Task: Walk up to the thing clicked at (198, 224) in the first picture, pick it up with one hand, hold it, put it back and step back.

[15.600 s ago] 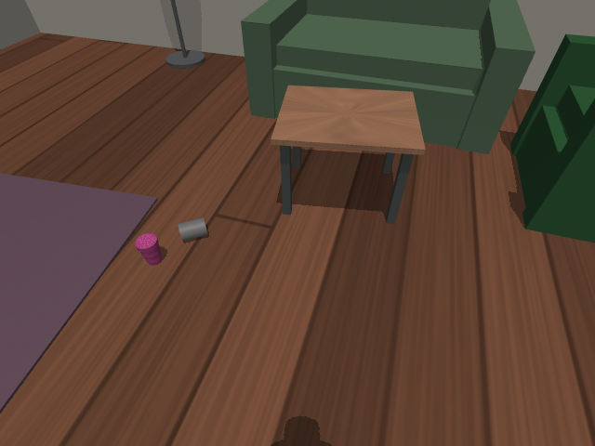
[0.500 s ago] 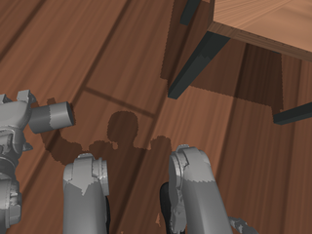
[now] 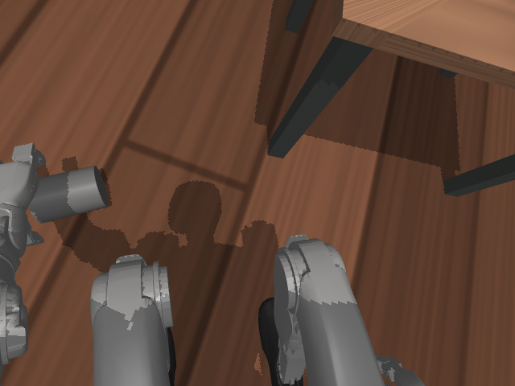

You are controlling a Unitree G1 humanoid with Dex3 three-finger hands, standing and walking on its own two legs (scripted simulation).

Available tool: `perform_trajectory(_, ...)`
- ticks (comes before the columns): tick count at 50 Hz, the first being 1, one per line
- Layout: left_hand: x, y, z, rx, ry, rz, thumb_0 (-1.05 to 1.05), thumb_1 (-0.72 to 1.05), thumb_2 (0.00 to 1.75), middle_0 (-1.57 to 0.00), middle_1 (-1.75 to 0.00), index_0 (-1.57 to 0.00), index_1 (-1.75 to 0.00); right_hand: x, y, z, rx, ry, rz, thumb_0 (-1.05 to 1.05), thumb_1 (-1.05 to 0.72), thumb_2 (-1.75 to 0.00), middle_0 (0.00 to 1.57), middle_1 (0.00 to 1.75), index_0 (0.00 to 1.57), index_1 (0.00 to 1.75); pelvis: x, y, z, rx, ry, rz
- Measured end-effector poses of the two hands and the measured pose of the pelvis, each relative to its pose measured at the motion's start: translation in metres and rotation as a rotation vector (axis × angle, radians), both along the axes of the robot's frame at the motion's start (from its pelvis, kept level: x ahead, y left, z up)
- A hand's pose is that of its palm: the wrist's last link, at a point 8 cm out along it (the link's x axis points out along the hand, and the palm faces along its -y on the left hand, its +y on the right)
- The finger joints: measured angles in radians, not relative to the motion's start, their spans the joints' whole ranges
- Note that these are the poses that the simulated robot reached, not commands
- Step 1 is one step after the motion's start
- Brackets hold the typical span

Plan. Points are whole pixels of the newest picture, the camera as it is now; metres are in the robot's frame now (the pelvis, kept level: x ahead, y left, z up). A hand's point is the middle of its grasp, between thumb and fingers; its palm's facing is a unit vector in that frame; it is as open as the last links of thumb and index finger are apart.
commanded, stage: rise first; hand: left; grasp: from above
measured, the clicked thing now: (69, 193) +0.46 +0.30 -0.28
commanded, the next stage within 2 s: approach in 1.26 s
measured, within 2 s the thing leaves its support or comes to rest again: neither
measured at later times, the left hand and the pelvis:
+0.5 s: hand (17, 199) +0.42 +0.34 -0.18, palm faces -0.41 -0.13 -0.90, open 13.7 cm; pelvis +0.00 +0.00 +0.00, yaw -1 degrees
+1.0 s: hand (16, 203) +0.42 +0.34 -0.17, palm faces -0.44 -0.12 -0.89, open 13.7 cm; pelvis +0.00 +0.00 +0.00, yaw +0 degrees
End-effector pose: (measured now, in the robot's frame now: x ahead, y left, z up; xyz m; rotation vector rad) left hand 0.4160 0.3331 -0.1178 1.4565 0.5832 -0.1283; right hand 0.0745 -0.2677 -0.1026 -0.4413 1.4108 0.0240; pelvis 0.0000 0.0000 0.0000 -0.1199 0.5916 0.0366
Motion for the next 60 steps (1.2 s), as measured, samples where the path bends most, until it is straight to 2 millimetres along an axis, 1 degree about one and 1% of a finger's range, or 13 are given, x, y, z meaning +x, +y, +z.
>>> perform_trajectory(9, 0.004, 0.003, -0.006, -0.006, -0.002, 0.005, 0.0, -0.45, 0.94, -0.17, -0.95, -0.16, -0.95, -0.007, 0.0, 0.001, -0.006, 0.016, 0.004, 0.0, -0.9, -0.89, 0.21, 0.3, 0.2, 0.3, 0.0, 0.001, -0.004, -0.008, -0.007, -0.003)
perform_trajectory(17, 0.007, 0.007, -0.007, -0.001, -0.007, 0.003, 0.0, -0.45, 0.93, -0.18, -0.94, -0.16, -0.95, -0.01, 0.0, 0.004, -0.016, 0.025, 0.007, 0.0, -0.9, -0.89, 0.21, 0.3, 0.2, 0.3, 0.0, 0.003, -0.005, -0.015, -0.007, -0.003)
perform_trajectory(26, 0.013, 0.01, 0.0, 0.008, -0.015, 0.002, 0.0, -0.46, 0.94, -0.17, -0.95, -0.15, -0.95, -0.009, 0.001, 0.007, -0.015, 0.021, 0.004, 0.0, -0.9, -0.89, 0.21, 0.3, 0.2, 0.3, 0.0, 0.004, -0.003, -0.019, -0.003, -0.001)
perform_trajectory(40, 0.009, 0.008, 0.011, 0.003, -0.005, -0.005, 0.0, -0.47, 0.95, -0.16, -0.96, -0.15, -0.97, -0.009, 0.001, 0.011, -0.007, 0.004, 0.003, 0.0, -0.9, -0.89, 0.21, 0.3, 0.2, 0.3, -0.002, 0.003, 0.002, -0.013, -0.004, 0.003)
perform_trajectory(52, 0.007, 0.005, 0.009, 0.0, 0.005, -0.021, 0.0, -0.46, 0.94, -0.17, -0.97, -0.15, -0.97, -0.013, -0.002, 0.011, -0.014, 0.005, 0.01, 0.0, -0.9, -0.9, 0.21, 0.3, 0.2, 0.3, -0.005, 0.002, 0.002, -0.013, -0.012, 0.0)
perform_trajectory(60, 0.011, 0.008, 0.016, 0.01, -0.03, -0.01, 0.0, -0.46, 0.94, -0.16, -0.97, -0.15, -0.98, -0.016, 0.0, 0.013, -0.017, 0.003, -0.004, 0.0, -0.9, -0.9, 0.21, 0.3, 0.2, 0.3, -0.005, 0.003, 0.002, -0.014, -0.011, 0.002)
